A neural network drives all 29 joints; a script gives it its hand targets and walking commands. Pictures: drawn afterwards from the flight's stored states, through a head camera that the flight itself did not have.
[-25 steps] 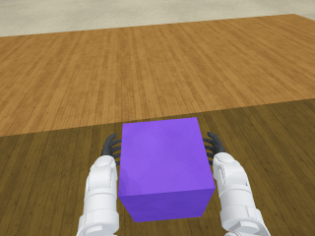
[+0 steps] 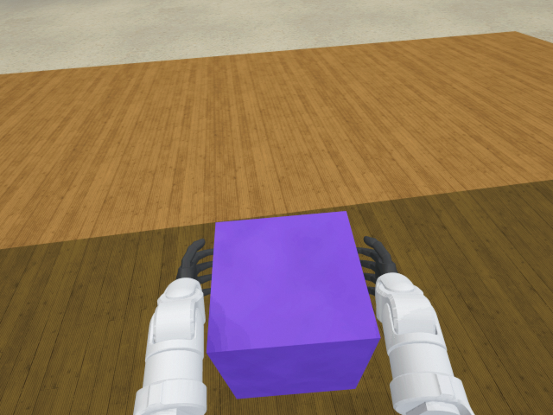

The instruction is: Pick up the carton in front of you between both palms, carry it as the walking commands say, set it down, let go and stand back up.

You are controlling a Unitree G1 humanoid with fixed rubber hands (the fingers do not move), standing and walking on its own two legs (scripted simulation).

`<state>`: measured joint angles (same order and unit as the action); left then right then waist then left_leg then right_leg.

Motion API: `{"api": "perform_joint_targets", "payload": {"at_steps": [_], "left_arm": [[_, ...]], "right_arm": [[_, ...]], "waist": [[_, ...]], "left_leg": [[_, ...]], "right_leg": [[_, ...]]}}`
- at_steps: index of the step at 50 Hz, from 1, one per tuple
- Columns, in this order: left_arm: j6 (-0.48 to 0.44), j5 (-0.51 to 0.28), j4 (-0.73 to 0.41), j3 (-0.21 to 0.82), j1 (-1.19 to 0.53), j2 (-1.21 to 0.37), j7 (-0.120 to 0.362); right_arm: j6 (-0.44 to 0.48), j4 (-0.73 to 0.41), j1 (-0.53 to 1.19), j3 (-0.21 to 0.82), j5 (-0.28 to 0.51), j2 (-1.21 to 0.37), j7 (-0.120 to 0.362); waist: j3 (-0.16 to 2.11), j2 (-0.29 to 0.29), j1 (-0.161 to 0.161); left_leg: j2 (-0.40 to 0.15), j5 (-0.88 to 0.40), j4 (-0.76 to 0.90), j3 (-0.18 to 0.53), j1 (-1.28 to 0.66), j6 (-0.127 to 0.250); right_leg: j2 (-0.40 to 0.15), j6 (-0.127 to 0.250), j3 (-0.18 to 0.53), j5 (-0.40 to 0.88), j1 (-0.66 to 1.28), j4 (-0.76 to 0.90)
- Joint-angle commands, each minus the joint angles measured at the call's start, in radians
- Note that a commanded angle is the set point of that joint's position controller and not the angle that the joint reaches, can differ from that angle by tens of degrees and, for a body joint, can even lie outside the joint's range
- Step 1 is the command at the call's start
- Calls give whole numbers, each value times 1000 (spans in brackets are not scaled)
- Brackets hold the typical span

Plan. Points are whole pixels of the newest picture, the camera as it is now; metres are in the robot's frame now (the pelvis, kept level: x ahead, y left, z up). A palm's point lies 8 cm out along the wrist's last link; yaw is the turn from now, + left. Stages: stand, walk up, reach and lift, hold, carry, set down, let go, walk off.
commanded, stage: reach and lift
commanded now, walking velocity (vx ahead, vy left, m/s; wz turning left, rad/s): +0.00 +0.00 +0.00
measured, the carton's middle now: (288, 309) +0.29 +0.00 -0.04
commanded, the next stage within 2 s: hold in 0.20 s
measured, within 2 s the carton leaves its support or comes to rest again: neither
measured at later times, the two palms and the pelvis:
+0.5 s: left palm (184, 290) +0.28 +0.15 +0.05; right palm (391, 284) +0.27 -0.15 +0.05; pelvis -0.01 +0.00 +0.00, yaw +0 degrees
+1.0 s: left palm (185, 287) +0.28 +0.15 +0.05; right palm (390, 282) +0.28 -0.15 +0.05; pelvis -0.01 +0.00 +0.00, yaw +0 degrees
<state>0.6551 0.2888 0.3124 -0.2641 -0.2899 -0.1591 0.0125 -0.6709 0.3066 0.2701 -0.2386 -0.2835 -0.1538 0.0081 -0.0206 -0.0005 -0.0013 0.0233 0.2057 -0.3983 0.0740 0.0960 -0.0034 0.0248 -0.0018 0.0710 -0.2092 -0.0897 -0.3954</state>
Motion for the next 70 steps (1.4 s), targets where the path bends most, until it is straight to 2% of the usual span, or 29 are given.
{"api": "perform_joint_targets", "payload": {"at_steps": [1,10,15,19,23,28,34,41,48,54,61,70], "left_arm": [[-5,-229,-14,531,-407,-937,229],[13,-237,-40,544,-422,-924,231],[57,-280,-144,610,-377,-927,222],[89,-253,-120,564,-336,-879,211],[86,-245,-91,547,-408,-886,218],[74,-262,-90,568,-488,-932,230],[71,-247,-46,550,-493,-932,231],[77,-241,-40,538,-461,-927,227],[84,-256,-97,562,-410,-918,219],[86,-263,-131,575,-371,-903,215],[86,-264,-149,580,-357,-890,215],[83,-263,-140,580,-384,-895,218]], "right_arm": [[31,-77,493,529,245,-919,222],[9,-97,503,539,254,-919,217],[-31,-189,455,602,291,-910,211],[-65,-175,424,559,265,-857,205],[-64,-142,490,526,252,-862,217],[-51,-143,563,553,270,-903,232],[-44,-114,583,544,262,-897,234],[-48,-102,552,530,254,-887,231],[-54,-155,499,552,269,-881,221],[-59,-195,463,570,279,-873,213],[-62,-209,445,576,281,-869,209],[-59,-193,468,569,277,-874,212]], "waist": [[257,2,-1],[242,5,-3],[285,-5,3],[182,-4,4],[126,-3,4],[190,1,5],[200,-2,0],[189,-7,1],[215,-6,2],[218,4,2],[213,5,-1],[205,0,-1]], "left_leg": [[64,-230,45,7,-78,-3],[66,-191,50,2,-69,1],[67,-258,65,10,-115,-10],[61,-187,87,9,-81,-7],[55,-49,93,1,-46,2],[52,-31,77,1,-53,6],[51,-18,76,1,-52,4],[53,-77,81,2,-72,-2],[57,-180,79,6,-99,-8],[61,-213,78,7,-101,-6],[64,-206,78,5,-94,-4],[62,-152,76,2,-77,-1]], "right_leg": [[64,-4,9,221,62,51],[60,-5,12,194,68,60],[64,-6,15,262,107,73],[60,-1,7,182,87,94],[55,4,2,42,48,100],[51,8,1,25,46,84],[53,8,-1,7,42,78],[56,6,-3,60,51,83],[60,2,2,165,82,81],[60,-2,7,208,95,82],[57,-6,11,208,93,84],[57,-2,9,147,76,82]]}}
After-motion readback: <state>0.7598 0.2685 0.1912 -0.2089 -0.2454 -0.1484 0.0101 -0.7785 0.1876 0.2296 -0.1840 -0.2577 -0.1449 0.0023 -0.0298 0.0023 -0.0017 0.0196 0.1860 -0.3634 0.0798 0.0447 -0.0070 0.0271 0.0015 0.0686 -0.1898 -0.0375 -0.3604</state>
